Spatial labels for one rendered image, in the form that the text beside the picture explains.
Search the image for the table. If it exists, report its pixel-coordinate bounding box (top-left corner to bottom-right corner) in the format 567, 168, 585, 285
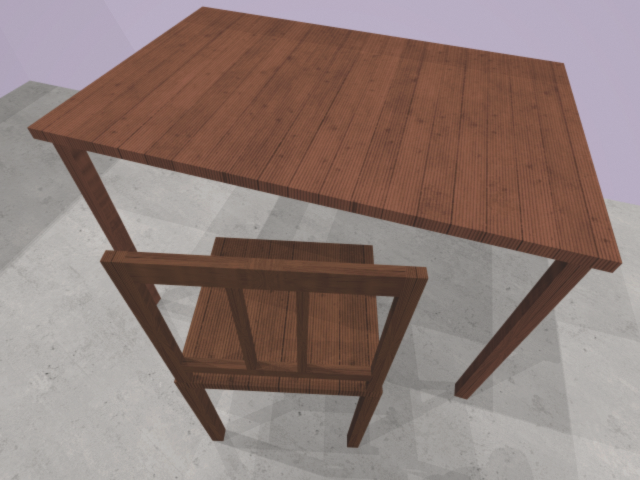
27, 6, 622, 399

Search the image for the chair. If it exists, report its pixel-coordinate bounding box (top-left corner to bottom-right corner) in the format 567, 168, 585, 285
100, 237, 428, 448

